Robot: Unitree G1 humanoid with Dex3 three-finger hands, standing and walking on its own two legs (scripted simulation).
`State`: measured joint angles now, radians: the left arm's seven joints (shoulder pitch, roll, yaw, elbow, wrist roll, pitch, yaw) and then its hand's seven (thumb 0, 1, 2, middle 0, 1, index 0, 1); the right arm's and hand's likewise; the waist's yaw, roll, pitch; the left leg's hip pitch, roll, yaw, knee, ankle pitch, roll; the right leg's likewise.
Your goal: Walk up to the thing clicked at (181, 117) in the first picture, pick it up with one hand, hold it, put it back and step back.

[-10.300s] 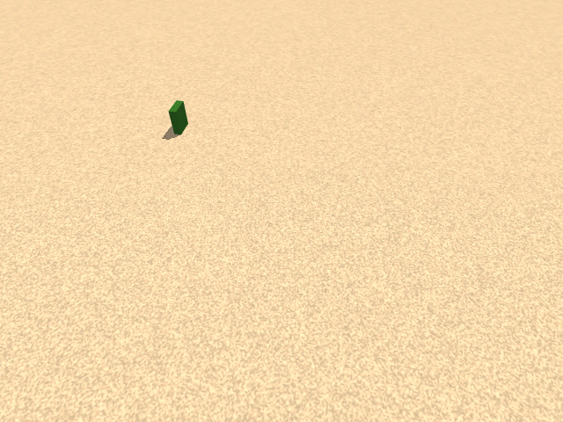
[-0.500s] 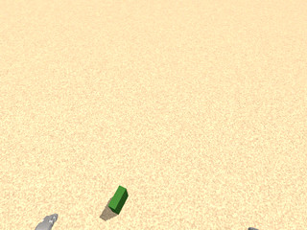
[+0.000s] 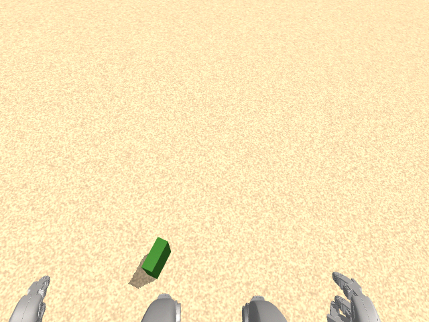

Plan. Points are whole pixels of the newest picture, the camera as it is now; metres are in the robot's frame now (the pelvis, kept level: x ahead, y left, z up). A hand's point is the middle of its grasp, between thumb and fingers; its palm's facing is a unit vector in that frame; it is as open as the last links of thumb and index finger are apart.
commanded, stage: go down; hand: left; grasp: from the side
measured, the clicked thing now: (157, 258) +0.37 +0.19 -0.62
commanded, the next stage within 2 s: none
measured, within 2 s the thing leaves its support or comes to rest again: neither
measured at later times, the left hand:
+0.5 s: hand (56, 297) +0.20 +0.33 -0.19, palm faces +0.17 -0.95 -0.26, open 17.4 cm
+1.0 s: hand (59, 272) +0.26 +0.37 -0.26, palm faces +0.20 -0.96 -0.21, open 17.1 cm
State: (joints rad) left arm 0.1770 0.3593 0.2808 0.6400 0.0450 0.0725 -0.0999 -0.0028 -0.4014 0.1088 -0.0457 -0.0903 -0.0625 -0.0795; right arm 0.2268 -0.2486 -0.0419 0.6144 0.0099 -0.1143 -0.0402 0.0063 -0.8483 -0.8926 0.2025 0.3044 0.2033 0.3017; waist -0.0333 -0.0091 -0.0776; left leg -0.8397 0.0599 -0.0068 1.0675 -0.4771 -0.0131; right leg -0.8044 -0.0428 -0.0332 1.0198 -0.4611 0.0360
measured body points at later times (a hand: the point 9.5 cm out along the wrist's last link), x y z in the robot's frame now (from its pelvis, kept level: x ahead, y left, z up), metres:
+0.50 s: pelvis -0.02 +0.00 -0.10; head +0.11 +0.03 +0.33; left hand +0.19 +0.38 -0.17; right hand +0.17 -0.26 -0.18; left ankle +0.02 +0.12 -0.67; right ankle +0.02 -0.15 -0.67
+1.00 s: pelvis -0.06 -0.01 -0.21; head +0.13 +0.03 +0.19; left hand +0.24 +0.42 -0.24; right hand +0.12 -0.28 -0.32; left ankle +0.02 +0.12 -0.67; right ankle +0.02 -0.15 -0.67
